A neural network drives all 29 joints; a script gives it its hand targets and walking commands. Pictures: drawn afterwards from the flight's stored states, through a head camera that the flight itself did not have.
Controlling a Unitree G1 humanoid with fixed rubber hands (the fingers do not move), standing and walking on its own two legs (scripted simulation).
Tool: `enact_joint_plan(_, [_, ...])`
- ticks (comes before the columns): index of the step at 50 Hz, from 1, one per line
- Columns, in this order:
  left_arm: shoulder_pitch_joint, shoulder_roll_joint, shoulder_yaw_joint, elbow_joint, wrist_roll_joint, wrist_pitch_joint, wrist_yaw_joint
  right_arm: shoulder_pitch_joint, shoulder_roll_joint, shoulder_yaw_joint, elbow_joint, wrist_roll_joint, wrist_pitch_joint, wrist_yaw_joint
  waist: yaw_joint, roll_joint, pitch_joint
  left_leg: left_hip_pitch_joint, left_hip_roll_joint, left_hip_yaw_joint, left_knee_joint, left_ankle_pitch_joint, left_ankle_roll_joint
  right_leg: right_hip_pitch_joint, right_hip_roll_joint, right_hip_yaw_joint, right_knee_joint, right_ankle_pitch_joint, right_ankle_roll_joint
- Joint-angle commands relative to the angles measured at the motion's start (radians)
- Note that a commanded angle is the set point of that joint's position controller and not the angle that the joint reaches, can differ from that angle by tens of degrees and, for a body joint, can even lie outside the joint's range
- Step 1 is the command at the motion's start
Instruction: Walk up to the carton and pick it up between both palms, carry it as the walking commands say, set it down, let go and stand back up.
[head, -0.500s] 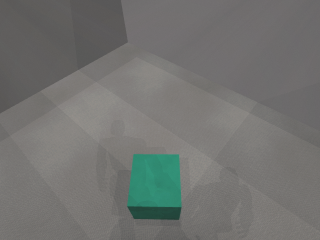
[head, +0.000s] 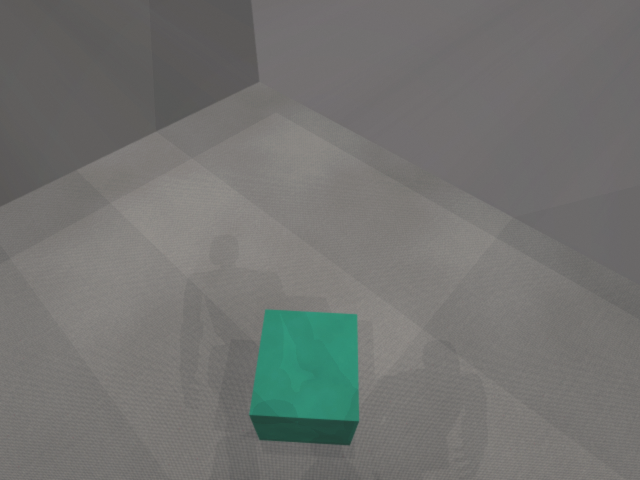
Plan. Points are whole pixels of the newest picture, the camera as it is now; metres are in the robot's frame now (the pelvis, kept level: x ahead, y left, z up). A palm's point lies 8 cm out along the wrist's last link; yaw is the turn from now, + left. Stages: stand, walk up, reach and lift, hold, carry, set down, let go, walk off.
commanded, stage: walk up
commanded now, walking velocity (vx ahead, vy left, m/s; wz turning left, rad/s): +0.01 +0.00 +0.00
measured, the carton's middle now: (307, 377) +0.47 +0.02 -0.65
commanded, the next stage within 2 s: stand in 0.08 s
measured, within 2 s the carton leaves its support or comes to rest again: neither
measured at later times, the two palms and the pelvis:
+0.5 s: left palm (132, 468) +0.16 +0.26 -0.12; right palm (490, 454) +0.17 -0.23 -0.12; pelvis -0.02 +0.01 -0.02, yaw +1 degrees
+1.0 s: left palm (145, 453) +0.19 +0.26 -0.16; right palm (468, 451) +0.18 -0.22 -0.16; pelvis -0.06 +0.00 -0.07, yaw +0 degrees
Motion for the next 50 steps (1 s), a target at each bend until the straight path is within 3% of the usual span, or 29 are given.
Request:
enact_joint_plan(1, [0.05,0.075,0.011,-0.014,0.001,-0.004,0.004,0.069,-0.094,-0.016,-0.009,0.0,-0.005,-0.004,-0.004,0.013,0.005,-0.037,0.065,-0.042,-0.064,0.193,0.025,0.016,-0.05,0.045,-0.046,0.138,-0.047])
enact_joint_plan(14, [0.067,0.057,-0.001,0.022,0.004,0.0,0.003,0.094,-0.077,-0.005,0.015,-0.004,-0.007,-0.007,-0.002,0.017,0.015,-0.047,0.062,-0.041,-0.054,0.176,0.027,-0.005,-0.052,0.024,-0.037,0.119,-0.038])
enact_joint_plan(15, [-0.283,0.164,-0.074,-0.329,-0.124,0.015,-0.001,-0.257,-0.116,0.015,-0.336,0.132,0.016,0.003,-0.012,0.069,-0.178,-0.346,-0.008,-0.045,0.112,-0.164,0.115,-0.241,0.059,0.095,0.115,-0.152,-0.066])
enact_joint_plan(16, [-0.634,0.2,-0.024,-0.67,-0.077,0.088,0.013,-0.6,-0.137,0.003,-0.598,0.09,0.086,-0.015,-0.037,0.105,-0.185,-0.319,0.002,-0.026,0.13,-0.238,0.089,-0.208,0.026,0.029,0.145,-0.213,-0.092])
enact_joint_plan(17, [-0.478,0.195,-0.016,-0.536,-0.045,0.174,0.011,-0.517,-0.18,0.031,-0.552,0.062,0.167,-0.005,0.047,0.084,-0.125,-0.356,-0.003,-0.022,0.112,-0.279,0.076,-0.229,0.065,-0.066,0.179,-0.247,-0.077])
enact_joint_plan(18, [-0.395,0.216,-0.017,-0.498,-0.043,0.255,0.01,-0.438,-0.223,0.0,-0.542,0.067,0.248,-0.001,0.035,0.038,-0.114,-0.365,-0.014,0.01,0.131,-0.307,0.066,-0.256,0.073,-0.101,0.182,-0.271,-0.07])
enact_joint_plan(19, [-0.347,0.191,-0.034,-0.459,-0.051,0.347,0.006,-0.369,-0.229,-0.009,-0.506,0.071,0.353,-0.006,0.014,0.014,-0.085,-0.35,-0.022,0.024,0.141,-0.267,0.057,-0.279,0.082,-0.105,0.175,-0.234,-0.067])
enact_joint_plan(21, [-0.247,0.155,-0.045,-0.461,-0.078,0.521,-0.01,-0.215,-0.187,-0.009,-0.494,0.081,0.532,-0.009,0.027,0.007,-0.105,-0.309,-0.037,0.012,0.147,-0.084,0.057,-0.309,0.081,-0.047,0.151,-0.074,-0.079])
enact_joint_plan(24, [-0.103,0.12,-0.053,-0.437,-0.088,0.661,-0.028,-0.069,-0.134,0.008,-0.432,0.09,0.666,0.026,0.007,0.023,-0.219,-0.191,-0.066,-0.038,0.164,0.288,0.034,-0.271,0.116,-0.022,0.163,0.215,-0.074])
enact_joint_plan(25, [-0.097,0.107,-0.056,-0.459,-0.078,0.669,-0.037,-0.063,-0.12,0.008,-0.437,0.087,0.671,0.03,-0.006,0.027,-0.246,-0.15,-0.072,-0.053,0.173,0.384,0.033,-0.271,0.124,-0.013,0.162,0.272,-0.072])
enact_joint_plan(27, [-0.108,0.116,-0.024,-0.515,-0.03,0.62,-0.06,-0.099,-0.092,-0.013,-0.5,0.033,0.621,0.046,-0.001,0.034,-0.262,-0.139,-0.078,-0.055,0.172,0.448,0.03,-0.267,0.12,0.005,0.161,0.331,-0.065])
enact_joint_plan(31, [-0.221,0.142,0.057,-0.66,0.033,0.488,-0.087,-0.173,-0.078,-0.063,-0.613,-0.041,0.495,0.056,0.0,0.041,-0.306,-0.241,-0.073,-0.036,0.243,0.419,0.03,-0.334,0.101,0.029,0.238,0.335,-0.052])
enact_joint_plan(35, [-0.288,0.171,0.11,-0.734,0.031,0.403,-0.106,-0.252,-0.08,-0.085,-0.728,-0.028,0.414,0.041,-0.007,0.034,-0.433,-0.331,-0.07,-0.025,0.365,0.344,0.02,-0.399,0.103,0.028,0.351,0.283,-0.03])
enact_joint_plan(43, [-0.36,0.23,0.111,-0.704,-0.002,0.454,-0.128,-0.326,-0.066,-0.071,-0.804,0.006,0.486,0.012,0.014,0.015,-0.402,-0.452,-0.077,0.002,0.428,0.027,0.029,-0.513,0.104,-0.004,0.403,-0.016,-0.028])
enact_joint_plan(50, [-0.603,0.261,0.131,-0.649,-0.026,0.468,-0.135,-0.529,-0.066,-0.101,-0.752,0.023,0.506,-0.001,-0.003,0.046,-0.372,-0.483,-0.07,-0.004,0.463,-0.075,0.019,-0.625,0.099,-0.02,0.441,-0.136,-0.032])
